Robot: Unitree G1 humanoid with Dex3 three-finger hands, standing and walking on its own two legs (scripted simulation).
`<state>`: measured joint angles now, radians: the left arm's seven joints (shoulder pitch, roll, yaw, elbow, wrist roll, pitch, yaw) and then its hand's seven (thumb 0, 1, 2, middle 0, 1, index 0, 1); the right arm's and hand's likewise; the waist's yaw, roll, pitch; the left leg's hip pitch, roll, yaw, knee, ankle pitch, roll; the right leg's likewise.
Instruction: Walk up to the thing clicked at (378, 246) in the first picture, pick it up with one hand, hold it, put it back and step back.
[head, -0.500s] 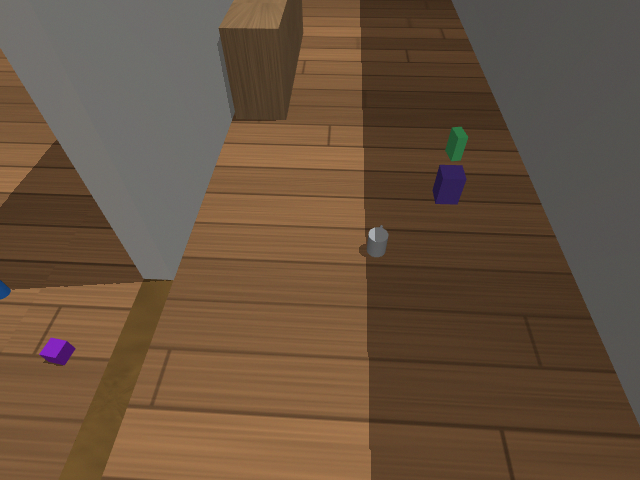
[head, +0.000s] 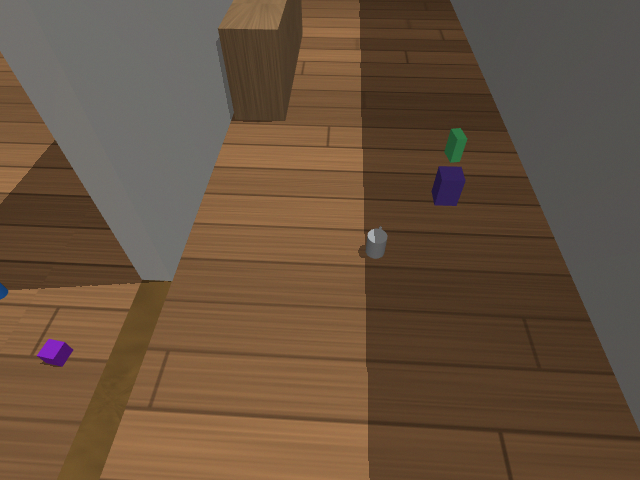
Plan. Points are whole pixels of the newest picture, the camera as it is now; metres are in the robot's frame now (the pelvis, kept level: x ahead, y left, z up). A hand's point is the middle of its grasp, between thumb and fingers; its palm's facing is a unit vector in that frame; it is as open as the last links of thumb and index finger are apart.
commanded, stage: stand
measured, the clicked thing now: (377, 240) +1.07 -0.21 -0.73
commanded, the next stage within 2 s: walk up in 0.62 s
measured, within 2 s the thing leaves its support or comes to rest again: neither
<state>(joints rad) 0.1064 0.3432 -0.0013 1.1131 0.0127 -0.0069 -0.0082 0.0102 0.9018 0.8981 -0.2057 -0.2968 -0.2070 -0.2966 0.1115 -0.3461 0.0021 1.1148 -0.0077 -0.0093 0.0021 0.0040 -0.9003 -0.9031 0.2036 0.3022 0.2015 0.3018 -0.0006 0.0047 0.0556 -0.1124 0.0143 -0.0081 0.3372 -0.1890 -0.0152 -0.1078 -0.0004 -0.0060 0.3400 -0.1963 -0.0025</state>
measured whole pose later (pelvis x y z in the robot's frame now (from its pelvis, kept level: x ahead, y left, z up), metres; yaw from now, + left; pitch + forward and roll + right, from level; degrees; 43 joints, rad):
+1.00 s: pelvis -0.02 -0.07 +0.00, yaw +22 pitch -1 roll +2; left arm 0.09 0.36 0.08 0.86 0.04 0.04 -0.03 0.01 0.90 0.90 -0.21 -0.30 -0.21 -0.30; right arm 0.23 -0.40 -0.07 0.86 -0.04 0.06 0.04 0.01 -0.90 -0.90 0.20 0.30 0.20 0.30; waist -0.02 0.00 0.11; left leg -0.49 -0.01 -0.05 0.94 -0.34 -0.01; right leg -0.17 -0.02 -0.08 0.46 -0.27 -0.04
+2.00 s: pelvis +0.03 -0.08 -0.04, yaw +77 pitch -2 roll +2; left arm 0.28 0.48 0.06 0.76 0.02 0.04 -0.03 0.01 0.90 0.90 -0.21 -0.30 -0.21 -0.30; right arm 0.26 -0.41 -0.07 0.71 -0.02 0.02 0.05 0.00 -0.90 -0.90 0.20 0.30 0.20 0.30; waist 0.02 -0.07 0.11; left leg -0.35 -0.04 -0.03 0.72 -0.35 0.01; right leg -0.42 -0.16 -0.09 1.04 -0.56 0.00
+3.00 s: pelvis +0.05 -0.07 -0.03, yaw +110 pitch -2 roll +1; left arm 0.26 0.38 0.03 0.87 0.04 -0.01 -0.03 0.01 0.90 0.90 -0.21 -0.30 -0.21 -0.30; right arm 0.21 -0.41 -0.05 0.87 0.00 0.00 0.00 0.01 -0.90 -0.90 0.21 0.30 0.20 0.30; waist 0.04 0.00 0.09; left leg -0.40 -0.04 -0.01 0.85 -0.48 0.02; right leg -0.34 -0.13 -0.09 0.76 -0.37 0.01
